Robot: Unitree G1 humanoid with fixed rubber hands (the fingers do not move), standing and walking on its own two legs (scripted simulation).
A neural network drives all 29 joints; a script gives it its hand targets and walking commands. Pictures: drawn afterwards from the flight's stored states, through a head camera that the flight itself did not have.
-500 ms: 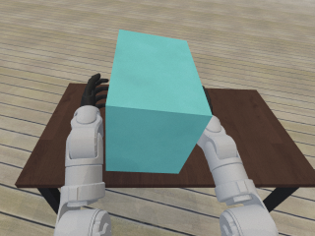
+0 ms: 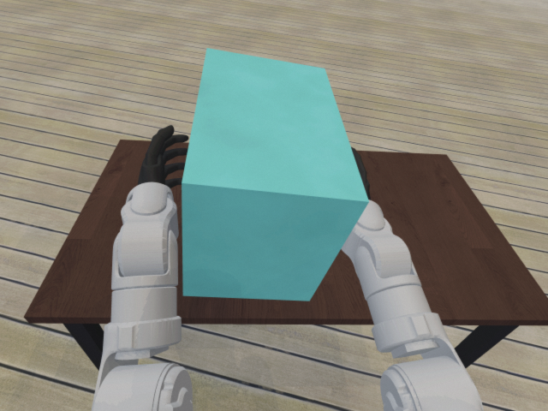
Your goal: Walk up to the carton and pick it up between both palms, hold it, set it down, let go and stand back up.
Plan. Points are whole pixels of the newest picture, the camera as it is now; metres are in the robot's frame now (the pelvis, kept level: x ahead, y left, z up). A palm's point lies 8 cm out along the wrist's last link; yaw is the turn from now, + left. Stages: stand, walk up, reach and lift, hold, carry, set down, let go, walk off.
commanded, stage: hold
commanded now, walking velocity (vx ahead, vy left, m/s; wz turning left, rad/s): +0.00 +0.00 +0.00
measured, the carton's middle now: (258, 174) +0.39 +0.00 +0.17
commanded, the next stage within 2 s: none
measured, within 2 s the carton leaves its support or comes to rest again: neither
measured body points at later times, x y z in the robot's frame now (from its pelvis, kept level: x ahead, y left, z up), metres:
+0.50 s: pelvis +0.00 +0.00 +0.00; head -0.03 +0.03 +0.45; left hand +0.37 +0.15 +0.17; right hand +0.37 -0.13 +0.16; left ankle +0.00 +0.12 -0.75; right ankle +0.04 -0.12 -0.75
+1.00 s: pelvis +0.00 +0.01 +0.00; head -0.04 +0.03 +0.45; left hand +0.37 +0.14 +0.18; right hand +0.36 -0.14 +0.16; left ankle +0.00 +0.12 -0.75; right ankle +0.04 -0.12 -0.75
